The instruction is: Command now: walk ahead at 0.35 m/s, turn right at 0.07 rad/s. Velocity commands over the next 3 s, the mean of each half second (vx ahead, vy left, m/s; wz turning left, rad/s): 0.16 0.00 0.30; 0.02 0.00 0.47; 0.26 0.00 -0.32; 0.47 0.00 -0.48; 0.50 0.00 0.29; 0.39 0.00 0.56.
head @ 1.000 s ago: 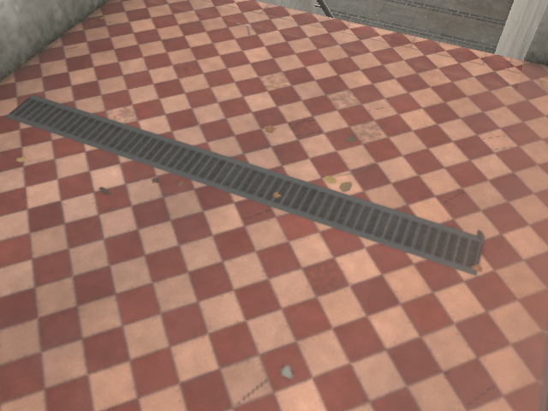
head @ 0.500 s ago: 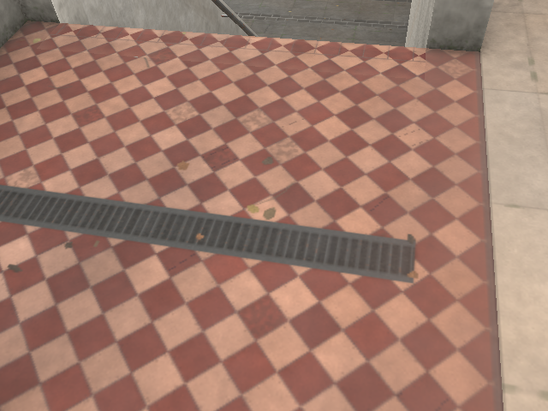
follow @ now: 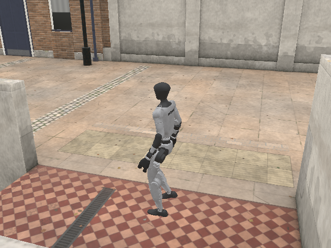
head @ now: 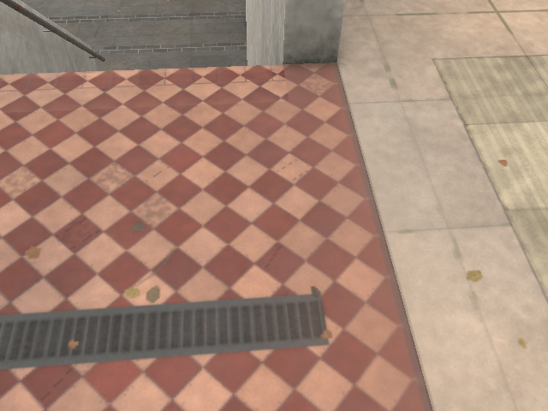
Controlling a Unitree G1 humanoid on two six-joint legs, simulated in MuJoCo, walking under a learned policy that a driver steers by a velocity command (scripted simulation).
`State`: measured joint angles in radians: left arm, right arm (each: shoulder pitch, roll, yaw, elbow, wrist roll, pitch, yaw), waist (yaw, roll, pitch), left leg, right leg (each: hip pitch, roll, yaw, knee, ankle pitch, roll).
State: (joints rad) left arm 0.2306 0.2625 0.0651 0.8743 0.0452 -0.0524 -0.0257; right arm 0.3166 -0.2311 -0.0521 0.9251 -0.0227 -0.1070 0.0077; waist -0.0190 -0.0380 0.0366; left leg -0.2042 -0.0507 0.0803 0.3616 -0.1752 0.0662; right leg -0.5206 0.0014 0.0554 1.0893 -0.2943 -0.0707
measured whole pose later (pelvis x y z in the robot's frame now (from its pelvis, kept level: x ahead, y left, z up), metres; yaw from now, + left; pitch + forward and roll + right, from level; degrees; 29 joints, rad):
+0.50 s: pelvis +0.12 -0.03 -0.01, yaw +14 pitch +0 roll +0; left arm 0.19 0.21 0.03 0.85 0.03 -0.03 0.05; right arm 0.23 -0.26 -0.08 0.86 -0.03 0.06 0.00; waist -0.01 0.03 0.05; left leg -0.50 0.01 0.03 1.03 -0.41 0.00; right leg -0.32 -0.03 -0.17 0.43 -0.13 -0.06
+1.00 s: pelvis +0.10 +0.00 +0.00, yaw +28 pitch +1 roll -1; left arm 0.22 0.26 0.06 0.83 0.02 0.06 0.02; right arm 0.23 -0.24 -0.05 0.75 -0.02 0.02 -0.01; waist 0.00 -0.02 0.03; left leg -0.23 -0.09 -0.06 0.41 -0.19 0.08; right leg -0.42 -0.01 0.00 0.82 -0.36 0.02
